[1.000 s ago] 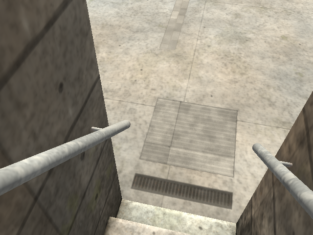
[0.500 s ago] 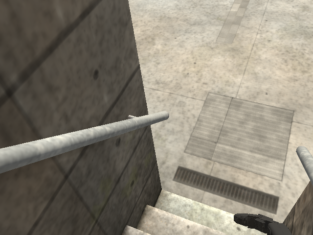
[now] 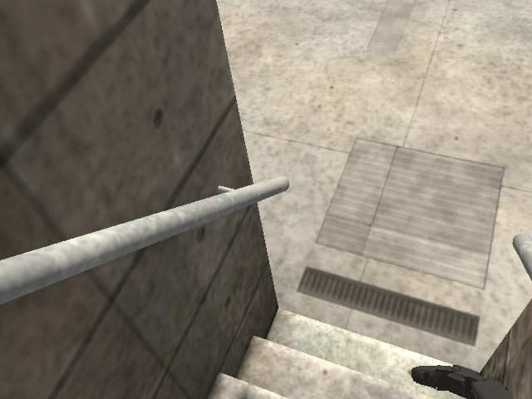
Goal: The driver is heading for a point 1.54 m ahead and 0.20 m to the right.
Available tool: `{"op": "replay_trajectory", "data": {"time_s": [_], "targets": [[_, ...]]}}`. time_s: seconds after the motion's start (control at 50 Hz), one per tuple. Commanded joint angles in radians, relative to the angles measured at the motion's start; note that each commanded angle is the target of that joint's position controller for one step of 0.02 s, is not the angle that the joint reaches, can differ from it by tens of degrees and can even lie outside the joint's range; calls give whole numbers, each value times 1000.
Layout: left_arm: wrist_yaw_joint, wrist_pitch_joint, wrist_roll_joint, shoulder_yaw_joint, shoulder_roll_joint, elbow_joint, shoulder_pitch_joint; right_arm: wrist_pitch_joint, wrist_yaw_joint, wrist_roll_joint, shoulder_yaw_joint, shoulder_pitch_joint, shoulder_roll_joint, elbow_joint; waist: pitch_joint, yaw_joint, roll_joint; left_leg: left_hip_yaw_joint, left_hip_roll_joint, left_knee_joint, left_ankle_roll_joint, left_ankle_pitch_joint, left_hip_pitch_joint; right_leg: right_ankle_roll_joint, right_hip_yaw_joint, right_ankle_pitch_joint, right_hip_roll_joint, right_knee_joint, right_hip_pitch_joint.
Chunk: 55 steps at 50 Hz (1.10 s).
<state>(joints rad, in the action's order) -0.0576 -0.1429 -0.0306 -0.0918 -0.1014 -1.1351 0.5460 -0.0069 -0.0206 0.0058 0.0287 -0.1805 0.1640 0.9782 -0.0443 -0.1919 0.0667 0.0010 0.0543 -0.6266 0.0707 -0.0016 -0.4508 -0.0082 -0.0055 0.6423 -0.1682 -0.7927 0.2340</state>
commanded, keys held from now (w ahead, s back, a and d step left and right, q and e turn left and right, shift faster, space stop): no key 0.44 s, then w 0.56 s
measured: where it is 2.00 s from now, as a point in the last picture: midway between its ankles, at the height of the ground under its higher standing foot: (355, 296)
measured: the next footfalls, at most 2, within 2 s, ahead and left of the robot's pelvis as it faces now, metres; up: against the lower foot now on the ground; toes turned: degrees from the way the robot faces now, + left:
right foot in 0.78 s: +0.41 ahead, -0.12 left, -0.43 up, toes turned +9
left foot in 0.96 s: +0.46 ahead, +0.15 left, -0.43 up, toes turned +5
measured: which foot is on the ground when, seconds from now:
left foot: down 0.00-0.64, up 0.66-0.94, down 0.96-1.00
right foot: down 0.00-0.46, up 0.48-0.76, down 0.78-1.00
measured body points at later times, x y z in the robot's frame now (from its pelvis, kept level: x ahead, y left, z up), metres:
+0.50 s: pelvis +0.13 +0.00 -0.05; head +0.21 -0.02 +0.40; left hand -0.17 +0.07 -0.09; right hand +0.38 -0.12 -0.19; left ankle +0.05 +0.20 -0.70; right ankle -0.05 -0.11 -0.64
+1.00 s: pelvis +0.45 +0.01 -0.48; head +0.41 -0.05 -0.03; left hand +0.30 +0.17 -0.62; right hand +0.65 -0.16 -0.61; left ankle +0.44 +0.15 -1.11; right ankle +0.37 -0.13 -1.14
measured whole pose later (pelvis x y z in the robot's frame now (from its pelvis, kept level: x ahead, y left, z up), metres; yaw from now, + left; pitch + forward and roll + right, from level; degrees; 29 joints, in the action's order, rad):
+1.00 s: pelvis +0.45 +0.01 -0.48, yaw +1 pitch +0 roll +2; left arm -0.09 -0.06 -0.01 0.04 -0.02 -1.18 0.58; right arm 0.02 0.05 -0.03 0.00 0.02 0.16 1.03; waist 0.12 -0.18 -0.06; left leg -0.04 -0.04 -1.25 0.03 -0.34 -0.56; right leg 0.00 0.15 0.73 0.03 -1.08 0.33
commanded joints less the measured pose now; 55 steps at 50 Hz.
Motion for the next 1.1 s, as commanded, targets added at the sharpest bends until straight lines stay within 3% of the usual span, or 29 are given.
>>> {"op": "replay_trajectory", "data": {"time_s": [0.02,0.32,0.42,0.44,0.46,0.48,0.5,0.54,0.56,0.58,0.62,0.66,0.68,0.72,0.76,0.8,0.82,0.84,0.86,0.88,0.9,0.94,0.96,0.98,1.0,1.02,1.04,1.06,1.1], "targets": [[4,-6,-3,2,-74,-38,210,18,2,1,0,-151,55,-71,49,-2,43,25,-32,157,2,173,-15,-53,80,-701,-32,125,-136],[-14,-8,-9,24,-66,-198,437,18,8,-31,-24,-222,6,-69,6,-45,75,-1,-5,-242,-1,-163,-255,-85,254,-1066,1,-23,-195],[-30,29,51,47,-62,-272,569,38,30,-64,23,-168,58,8,-50,-70,164,-35,25,-329,-56,-297,-156,-52,267,-1097,98,-315,-54],[-27,17,42,52,-65,-252,472,50,37,-71,28,-32,74,51,-35,24,90,-35,23,-261,-78,-190,106,-4,218,-1091,148,-444,198],[-18,4,41,62,-90,-178,241,66,50,-82,28,312,63,153,22,279,-172,34,-52,-106,-160,223,841,86,47,-673,276,-747,874],[-23,-18,52,75,-155,-24,8,74,52,-35,42,523,101,228,147,363,-542,293,-297,-100,-244,276,1087,48,220,252,104,-685,1126],[-25,-45,61,109,-279,58,-144,60,66,-41,29,531,33,191,80,383,-389,323,-287,-109,-224,154,877,48,330,353,19,-482,1027],[-11,-32,32,157,-308,48,-120,79,100,-124,58,409,85,122,-1,289,-164,286,-228,-194,-169,-166,450,25,440,78,-45,-171,719],[4,-29,-21,144,-230,69,-102,105,119,-100,51,284,26,81,0,172,122,114,-127,-278,-137,-347,227,32,366,-405,-35,171,454],[35,-10,-56,100,-54,14,83,115,125,-73,51,66,64,36,78,-12,60,7,-123,-299,-151,-452,8,56,126,-1024,55,283,23],[31,63,-4,92,86,-158,539,168,121,-2,44,-74,40,35,177,-229,42,-116,-133,-427,-155,-669,-314,43,72,-1519,73,11,-450],[51,76,16,60,68,-106,496,157,107,2,64,-70,58,61,15,-200,-174,-264,-16,-660,-72,-805,-125,-22,134,-1705,-16,452,-262],[58,62,24,87,-63,-77,485,111,98,-26,70,-23,41,95,0,-154,-221,-279,64,-841,-64,-881,-102,-72,102,-1785,-20,553,-326],[58,25,32,158,-270,-45,468,56,144,-33,63,1,71,103,-57,-153,-52,-203,115,-1120,-96,-1061,-184,-43,108,-1762,14,610,-401],[42,73,79,147,-242,-84,652,22,132,-68,21,-180,-9,10,-108,-284,-33,-3,105,-1249,-125,-920,-326,-52,166,-1310,-42,460,-388],[27,103,37,71,-103,-67,439,-34,84,-43,-6,149,-145,21,-205,17,153,34,121,-1248,-192,-779,-389,95,104,-1100,98,355,-180],[16,82,20,108,-261,-56,313,3,66,-74,-65,394,-313,-53,-193,260,685,49,-22,-1326,-203,-751,-615,-161,576,-1074,-101,175,-71],[8,73,24,191,-470,-38,160,35,73,-81,-49,488,-146,-21,-151,257,677,120,-158,-1426,-176,-785,-808,-474,1098,-688,-368,329,-112],[-27,6,31,222,-490,14,40,52,97,-125,21,162,129,-83,-243,120,405,409,-310,-1150,-89,-498,-860,-441,1318,-528,-479,369,65],[-56,8,47,178,-286,-7,-21,60,101,-96,29,58,185,-18,-249,150,1,447,-290,-744,-1,-184,-744,-312,1061,-330,-307,244,163],[-57,32,2,154,-224,34,-29,68,88,-52,19,73,180,7,-259,184,-275,221,-182,-440,-7,109,-469,-175,629,-72,-70,115,379],[-48,71,5,164,-250,20,58,17,34,-58,-11,0,60,5,-220,62,-7,-30,-85,-451,24,-85,-123,-159,511,-175,21,156,499],[-40,88,23,167,-216,-23,85,15,58,-27,-21,143,33,21,-240,70,290,-57,-89,-471,5,-149,-70,-175,432,-411,69,124,457],[-42,90,17,182,-199,-26,88,29,68,-35,-34,197,19,15,-250,73,306,-117,-86,-508,-18,-237,-89,-161,358,-507,121,60,411],[-41,84,16,176,-152,-59,161,56,84,-4,-16,197,53,-2,-272,48,137,-112,-58,-416,-41,-330,-94,-127,326,-657,154,-38,366],[-29,78,39,189,-164,-54,75,90,88,-11,-8,470,61,32,-205,213,40,-48,-87,-299,-94,-393,242,-116,217,-893,198,-317,528],[-7,77,60,221,-198,-14,-38,94,96,-35,19,764,146,119,-55,370,-234,263,-254,-176,-198,-386,507,-59,144,-645,229,-685,743],[-10,49,109,236,-211,25,-185,84,83,-28,29,914,166,143,-88,472,-262,353,-296,-198,-222,-301,568,-105,216,-127,224,-797,970],[18,9,57,235,-162,74,-264,72,118,-66,38,960,207,185,-95,429,-233,626,-379,-138,-314,-289,464,-105,311,-37,255,-657,1060]]}}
